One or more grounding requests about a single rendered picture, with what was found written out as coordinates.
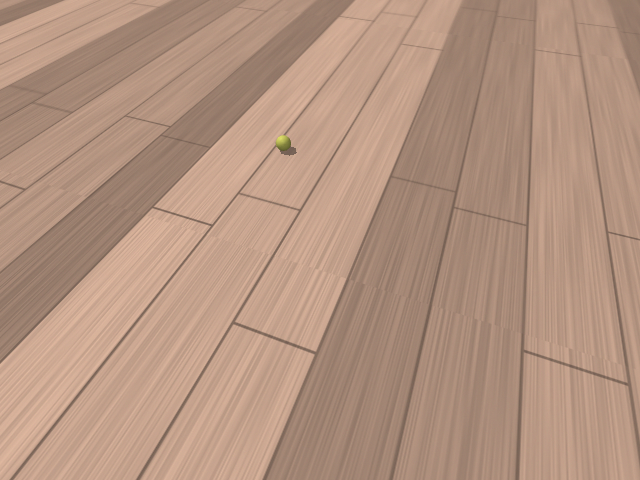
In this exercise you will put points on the ball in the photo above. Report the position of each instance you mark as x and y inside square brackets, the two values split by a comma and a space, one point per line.
[283, 143]

